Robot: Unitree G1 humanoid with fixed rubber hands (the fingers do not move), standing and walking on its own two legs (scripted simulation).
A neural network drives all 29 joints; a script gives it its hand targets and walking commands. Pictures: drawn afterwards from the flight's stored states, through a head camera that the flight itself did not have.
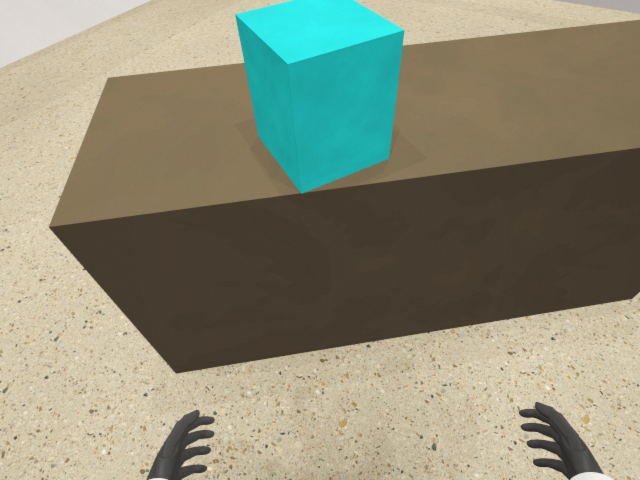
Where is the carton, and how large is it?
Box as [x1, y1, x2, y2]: [235, 0, 403, 193]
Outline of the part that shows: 353,0 292,0 235,14 258,135 301,193 388,158 403,30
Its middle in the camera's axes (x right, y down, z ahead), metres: -0.01 -0.27 +0.73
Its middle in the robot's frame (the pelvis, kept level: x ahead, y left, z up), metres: +0.74 +0.04 +0.08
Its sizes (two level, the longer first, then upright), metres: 0.210 0.200 0.250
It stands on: a pedestal, 0.71 m high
